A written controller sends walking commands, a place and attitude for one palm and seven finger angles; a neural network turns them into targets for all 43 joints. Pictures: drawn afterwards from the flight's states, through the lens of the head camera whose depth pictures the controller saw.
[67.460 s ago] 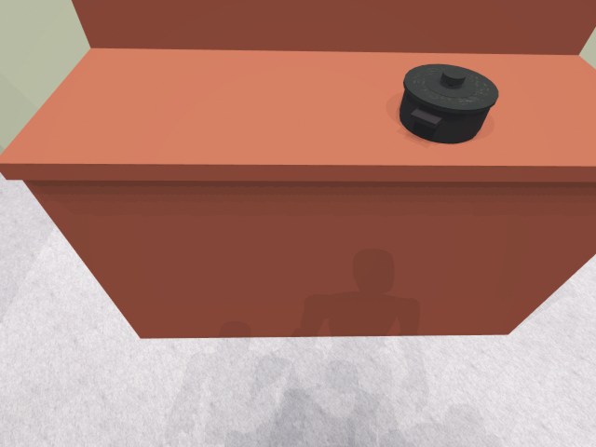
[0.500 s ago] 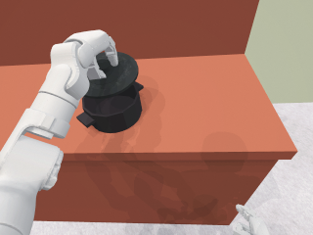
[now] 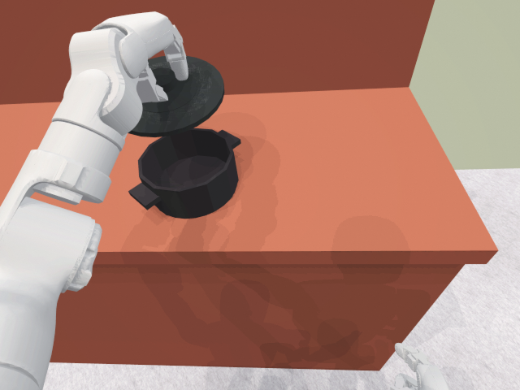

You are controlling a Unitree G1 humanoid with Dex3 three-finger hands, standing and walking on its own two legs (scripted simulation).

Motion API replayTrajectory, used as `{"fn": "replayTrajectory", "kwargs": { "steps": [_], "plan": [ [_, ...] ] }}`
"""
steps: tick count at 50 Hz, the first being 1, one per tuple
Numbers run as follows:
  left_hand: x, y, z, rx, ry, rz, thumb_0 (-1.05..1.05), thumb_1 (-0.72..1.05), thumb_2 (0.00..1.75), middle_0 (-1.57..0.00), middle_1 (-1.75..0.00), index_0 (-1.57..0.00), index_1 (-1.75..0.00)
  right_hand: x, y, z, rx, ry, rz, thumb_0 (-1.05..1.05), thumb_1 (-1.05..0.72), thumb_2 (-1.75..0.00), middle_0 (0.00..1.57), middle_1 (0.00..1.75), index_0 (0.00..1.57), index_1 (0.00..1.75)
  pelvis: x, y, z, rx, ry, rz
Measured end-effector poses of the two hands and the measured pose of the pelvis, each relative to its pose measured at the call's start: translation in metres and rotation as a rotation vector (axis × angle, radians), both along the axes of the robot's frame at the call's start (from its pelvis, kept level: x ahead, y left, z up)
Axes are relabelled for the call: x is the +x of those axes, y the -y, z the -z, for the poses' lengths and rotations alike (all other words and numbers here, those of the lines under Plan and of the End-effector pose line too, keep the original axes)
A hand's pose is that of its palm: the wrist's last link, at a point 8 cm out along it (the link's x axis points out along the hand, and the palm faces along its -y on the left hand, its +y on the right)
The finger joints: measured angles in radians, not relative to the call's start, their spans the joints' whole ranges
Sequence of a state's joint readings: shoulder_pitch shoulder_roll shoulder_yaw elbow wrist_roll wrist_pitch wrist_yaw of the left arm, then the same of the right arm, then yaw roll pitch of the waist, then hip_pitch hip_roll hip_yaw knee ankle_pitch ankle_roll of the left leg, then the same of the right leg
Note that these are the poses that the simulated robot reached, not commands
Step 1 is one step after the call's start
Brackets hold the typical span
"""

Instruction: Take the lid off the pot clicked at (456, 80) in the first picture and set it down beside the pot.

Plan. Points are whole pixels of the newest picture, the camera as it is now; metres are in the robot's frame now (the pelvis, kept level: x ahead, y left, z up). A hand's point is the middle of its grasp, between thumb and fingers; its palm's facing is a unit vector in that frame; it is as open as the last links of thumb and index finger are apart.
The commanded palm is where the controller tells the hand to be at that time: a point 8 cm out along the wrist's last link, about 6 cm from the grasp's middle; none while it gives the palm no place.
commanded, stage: lift the lid straight up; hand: left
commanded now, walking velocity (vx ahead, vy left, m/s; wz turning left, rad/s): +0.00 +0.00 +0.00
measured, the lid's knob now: (161, 80) +0.48 +0.15 +0.26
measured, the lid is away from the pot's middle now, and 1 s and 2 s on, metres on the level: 0.02 0.05 0.17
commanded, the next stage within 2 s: move the lid sideways beside the pot in 0.56 s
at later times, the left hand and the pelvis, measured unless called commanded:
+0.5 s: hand (141, 52) +0.46 +0.16 +0.31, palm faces -0.10 -0.07 -0.99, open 7.2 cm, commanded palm +0.43 +0.15 +0.38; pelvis +0.01 +0.00 +0.00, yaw +0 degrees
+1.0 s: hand (115, 56) +0.45 +0.19 +0.31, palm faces -0.10 -0.07 -0.99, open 7.2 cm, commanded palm +0.42 +0.20 +0.38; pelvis +0.01 +0.00 +0.00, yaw +0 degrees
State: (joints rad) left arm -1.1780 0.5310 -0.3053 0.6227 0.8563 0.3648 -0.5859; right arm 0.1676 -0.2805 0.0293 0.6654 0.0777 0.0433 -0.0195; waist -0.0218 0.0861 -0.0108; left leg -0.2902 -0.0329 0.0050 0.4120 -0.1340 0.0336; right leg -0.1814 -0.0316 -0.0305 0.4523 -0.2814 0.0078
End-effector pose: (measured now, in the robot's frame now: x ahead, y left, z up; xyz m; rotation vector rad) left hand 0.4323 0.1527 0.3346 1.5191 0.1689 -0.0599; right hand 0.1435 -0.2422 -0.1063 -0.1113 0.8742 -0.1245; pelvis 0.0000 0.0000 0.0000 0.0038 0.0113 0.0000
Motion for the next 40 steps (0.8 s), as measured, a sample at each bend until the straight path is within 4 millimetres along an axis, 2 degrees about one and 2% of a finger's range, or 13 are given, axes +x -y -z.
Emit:
{"fn": "replayTrajectory", "kwargs": {
  "steps": [9,21,33,40],
  "plan": [
    [0.006,0.003,-0.017,-0.01,0.028,-0.01,-0.03,0.32,0.7,-0.73,-0.9,-0.69,-0.85,0.0,-0.004,0.002,0.01,-0.005,0.002,0.01,-0.91,-0.9,0.2,0.3,0.2,0.3,0.004,-0.002,-0.001,0.002,-0.01,0.004],
    [0.006,-0.002,-0.034,-0.007,0.056,-0.042,-0.03,0.32,0.7,-0.73,-0.9,-0.69,-0.85,0.006,-0.002,0.001,0.003,-0.001,-0.001,0.01,-0.91,-0.9,0.2,0.3,0.2,0.3,0.007,-0.003,-0.001,0.003,-0.015,0.004],
    [0.01,0.002,-0.033,-0.009,0.05,-0.04,-0.03,0.32,0.7,-0.74,-0.9,-0.69,-0.85,0.014,-0.004,-0.001,0.001,0.011,-0.014,0.01,-0.91,-0.9,0.2,0.3,0.2,0.3,0.009,-0.002,-0.001,0.004,-0.022,-0.001],
    [0.011,-0.009,-0.033,-0.016,0.042,-0.066,-0.03,0.32,0.7,-0.74,-0.9,-0.69,-0.85,0.013,-0.002,-0.001,0.007,0.002,-0.001,0.01,-0.91,-0.9,0.2,0.3,0.2,0.3,0.01,-0.001,-0.001,0.005,-0.024,0.009]
  ]
}}
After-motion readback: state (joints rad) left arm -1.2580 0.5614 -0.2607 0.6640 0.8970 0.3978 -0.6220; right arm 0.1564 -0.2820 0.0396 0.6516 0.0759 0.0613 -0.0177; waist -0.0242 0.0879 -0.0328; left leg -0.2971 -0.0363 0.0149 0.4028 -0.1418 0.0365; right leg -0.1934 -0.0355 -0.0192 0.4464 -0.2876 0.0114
